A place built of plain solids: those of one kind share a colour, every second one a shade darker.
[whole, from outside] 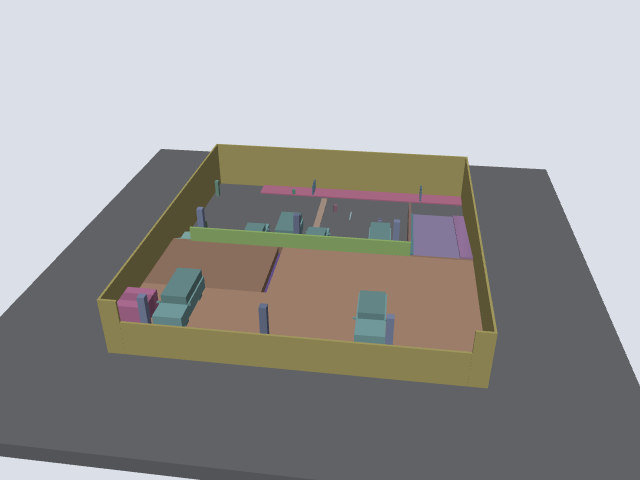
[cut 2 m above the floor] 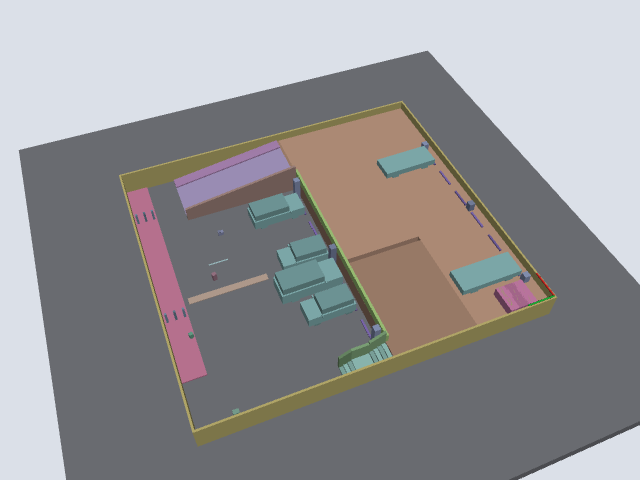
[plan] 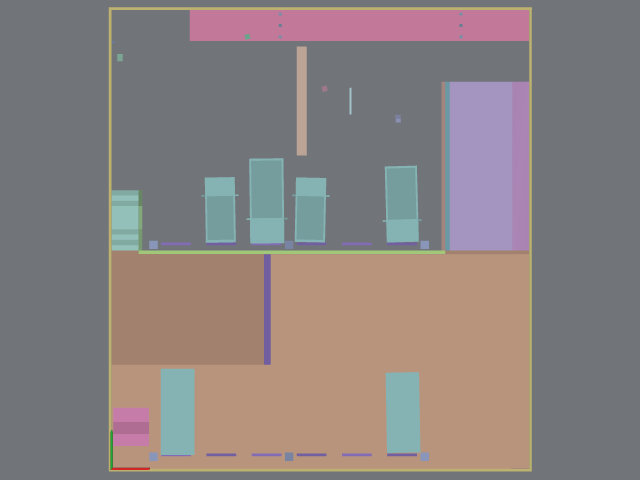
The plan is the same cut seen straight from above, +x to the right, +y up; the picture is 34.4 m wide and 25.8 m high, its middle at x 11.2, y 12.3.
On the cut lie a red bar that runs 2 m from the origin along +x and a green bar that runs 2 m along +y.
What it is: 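An open-sided split-level car park deck of the 2000s; 22.4 x 24.7 m, two half-decks side by side, the upper one 1.33 m above the lower, 2.58 m to the soffit over the upper one; a stair core of 9 risers of 0.148 m and treads of 0.28 m with a mid landing; a car ramp of 1 in 6.8; drive aisles of 6.46 and 6.54 m, bays of 2.43 x 4.8 m, a walkway of 1.66 m with a kerb of about 0.12 m, a stair door of 0.92 x 2.1 m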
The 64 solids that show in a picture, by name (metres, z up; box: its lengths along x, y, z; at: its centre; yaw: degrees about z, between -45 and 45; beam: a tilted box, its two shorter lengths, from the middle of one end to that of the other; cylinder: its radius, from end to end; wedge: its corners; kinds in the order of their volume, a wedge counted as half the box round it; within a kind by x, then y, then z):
{
 "upper_deck_1": {"box": [8.2, 5.96, 1.38], "at": [4.1, 8.57, 0.64]},
 "upper_deck_2": {"box": [22.44, 5.6, 1.38], "at": [11.22, 2.8, 0.64]},
 "upper_deck_3": {"box": [22.44, 0.2, 1.38], "at": [11.22, 11.64, 0.64]},
 "upper_deck_4": {"box": [13.89, 5.96, 1.38], "at": [15.49, 8.57, 0.64]},
 "wall_1": {"box": [0.15, 24.96, 3.99], "at": [-0.07, 12.33, 1.95]},
 "wall_2": {"box": [1.15, 0.15, 3.99], "at": [0.42, -0.07, 1.95]},
 "wall_3": {"box": [20.44, 0.15, 2.47], "at": [11.22, -0.07, 1.19]},
 "wall_4": {"box": [22.74, 0.15, 3.99], "at": [11.22, 24.73, 1.95]},
 "wall_5": {"box": [1.15, 0.15, 3.99], "at": [22.02, -0.07, 1.95]},
 "wall_6": {"box": [0.15, 24.96, 3.99], "at": [22.52, 12.33, 1.95]},
 "car_1": {"box": [1.82, 4.63, 0.89], "at": [3.54, 3.06, 1.96]},
 "car_2": {"box": [1.62, 3.18, 0.57], "at": [3.54, 3.72, 2.69]},
 "car_3": {"box": [1.62, 3.51, 0.78], "at": [5.84, 13.91, 0.57], "yaw": 1.0},
 "car_4": {"box": [1.42, 2.36, 0.56], "at": [5.85, 13.48, 1.24], "yaw": 1.0},
 "car_5": {"box": [1.64, 3.09, 0.58], "at": [8.33, 15.03, 1.38], "yaw": 0.7},
 "car_6": {"box": [1.84, 4.57, 0.91], "at": [8.34, 14.4, 0.64], "yaw": 0.7},
 "car_7": {"box": [1.44, 2.34, 0.55], "at": [10.68, 13.48, 1.23], "yaw": -1.1},
 "car_8": {"box": [1.64, 3.47, 0.77], "at": [10.69, 13.91, 0.57], "yaw": -1.1},
 "car_9": {"box": [1.53, 2.76, 0.54], "at": [15.58, 14.79, 1.21], "yaw": 1.5},
 "car_10": {"box": [1.73, 4.1, 0.76], "at": [15.6, 14.23, 0.56], "yaw": 1.5},
 "car_11": {"box": [1.6, 2.36, 0.45], "at": [15.65, 3.62, 2.45], "yaw": 1.0},
 "car_12": {"box": [1.8, 4.32, 0.72], "at": [15.66, 3.02, 1.87], "yaw": 1.0},
 "car_ramp_1": {"wedge": [[17.93, 11.74, -0.05], [17.93, 11.74, 1.33], [17.93, 20.8, -0.05], [17.93, 20.8, 0.0], [22.44, 11.74, -0.05], [22.44, 11.74, 1.33], [22.44, 20.8, -0.05], [22.44, 20.8, 0.0]]},
 "stair_step_1": {"box": [1.45, 0.33, 1.23], "at": [0.72, 11.86, 0.57]},
 "stair_step_2": {"box": [1.45, 0.62, 1.08], "at": [0.72, 12.0, 0.49]},
 "stair_step_3": {"box": [1.45, 0.9, 0.94], "at": [0.72, 12.14, 0.42]},
 "stair_step_4": {"box": [1.45, 1.19, 0.79], "at": [0.72, 12.28, 0.34]},
 "stair_step_5": {"box": [1.45, 2.44, 0.64], "at": [0.72, 12.91, 0.27]},
 "stair_step_6": {"box": [1.45, 2.72, 0.49], "at": [0.72, 13.05, 0.2]},
 "stair_step_7": {"box": [1.45, 3.0, 0.35], "at": [0.72, 13.19, 0.12]},
 "stair_step_8": {"box": [1.45, 3.29, 0.2], "at": [0.72, 13.33, 0.05]},
 "ramp_footway_1": {"wedge": [[21.54, 11.74, -0.05], [21.54, 11.74, 1.45], [21.54, 20.8, -0.05], [21.54, 20.8, 0.12], [22.44, 11.74, -0.05], [22.44, 11.74, 1.45], [22.44, 20.8, -0.05], [22.44, 20.8, 0.12]]},
 "bike_hold_1": {"box": [1.92, 0.76, 1.29], "at": [1.05, 1.6, 1.93]},
 "bike_hold_2": {"box": [1.92, 0.76, 1.29], "at": [1.05, 2.25, 1.93]},
 "bike_hold_3": {"box": [1.92, 0.76, 1.29], "at": [1.05, 2.9, 1.93]},
 "walkway_1": {"box": [18.24, 1.66, 0.16], "at": [13.32, 23.83, 0.03]},
 "column_1": {"box": [0.45, 0.45, 2.63], "at": [2.25, 0.65, 2.6]},
 "column_2": {"box": [0.45, 0.45, 3.96], "at": [2.25, 12.04, 1.93]},
 "column_3": {"box": [0.45, 0.45, 2.63], "at": [9.54, 0.65, 2.6]},
 "column_4": {"box": [0.45, 0.45, 3.96], "at": [9.54, 12.04, 1.93]},
 "column_5": {"box": [0.45, 0.45, 2.63], "at": [16.83, 0.65, 2.6]},
 "column_6": {"box": [0.45, 0.45, 3.96], "at": [16.83, 12.04, 1.93]},
 "split_parapet_1": {"box": [16.48, 0.2, 1.18], "at": [9.69, 11.64, 1.87]},
 "ramp_guard_1": {"wedge": [[17.73, 11.74, -0.05], [17.73, 11.74, 2.5], [17.73, 20.8, -0.05], [17.73, 20.8, 1.17], [17.93, 11.74, -0.05], [17.93, 11.74, 2.5], [17.93, 20.8, -0.05], [17.93, 20.8, 1.17]]},
 "drain_bed_1": {"box": [0.37, 5.96, 0.83], "at": [8.37, 8.57, 0.36]},
 "ramp_kerb_1": {"wedge": [[17.93, 11.74, -0.05], [17.93, 11.74, 1.45], [17.93, 20.8, -0.05], [17.93, 20.8, 0.12], [18.18, 11.74, -0.05], [18.18, 11.74, 1.45], [18.18, 20.8, -0.05], [18.18, 20.8, 0.12]]},
 "stair_guard_1": {"wedge": [[1.45, 11.74, -0.05], [1.45, 11.74, 2.38], [1.45, 12.88, -0.05], [1.45, 12.88, 1.79], [1.65, 11.74, -0.05], [1.65, 11.74, 2.38], [1.65, 12.88, -0.05], [1.65, 12.88, 1.79]]},
 "stair_guard_2": {"wedge": [[1.45, 14.13, -0.05], [1.45, 14.13, 1.64], [1.45, 14.98, -0.05], [1.45, 14.98, 1.2], [1.65, 14.13, -0.05], [1.65, 14.13, 1.64], [1.65, 14.98, -0.05], [1.65, 14.98, 1.2]]},
 "stair_guard_3": {"box": [0.2, 1.25, 1.69], "at": [1.55, 13.5, 0.8]},
 "wheelstop_1": {"box": [1.6, 0.15, 0.15], "at": [3.46, 12.09, 0.03]},
 "wheelstop_2": {"box": [1.6, 0.15, 0.15], "at": [5.89, 0.75, 1.35]},
 "wheelstop_3": {"box": [1.6, 0.15, 0.15], "at": [5.89, 12.09, 0.03]},
 "wheelstop_4": {"box": [1.6, 0.15, 0.15], "at": [8.32, 0.75, 1.35]},
 "wheelstop_5": {"box": [1.6, 0.15, 0.15], "at": [8.32, 12.09, 0.03]},
 "wheelstop_6": {"box": [1.6, 0.15, 0.15], "at": [10.76, 0.75, 1.35]},
 "wheelstop_7": {"box": [1.6, 0.15, 0.15], "at": [10.76, 12.09, 0.03]},
 "wheelstop_8": {"box": [1.6, 0.15, 0.15], "at": [13.19, 0.75, 1.35]},
 "wheelstop_9": {"box": [1.6, 0.15, 0.15], "at": [13.19, 12.09, 0.03]},
 "wheelstop_10": {"box": [1.6, 0.15, 0.15], "at": [15.62, 0.75, 1.35]},
 "wheelstop_11": {"box": [1.6, 0.15, 0.15], "at": [15.62, 12.09, 0.03]},
 "hump_1": {"box": [0.53, 5.86, 0.11], "at": [10.22, 19.77, 0.01]},
 "pay_station_1": {"box": [0.3, 0.4, 1.5], "at": [0.45, 22.1, 0.7]},
 "wet_floor_sign_1": {"box": [0.29, 0.29, 0.67], "at": [11.45, 20.43, 0.28], "yaw": 16.1},
 "cable_cover_1": {"box": [0.11, 1.44, 0.07], "at": [12.84, 19.77, -0.02]}
}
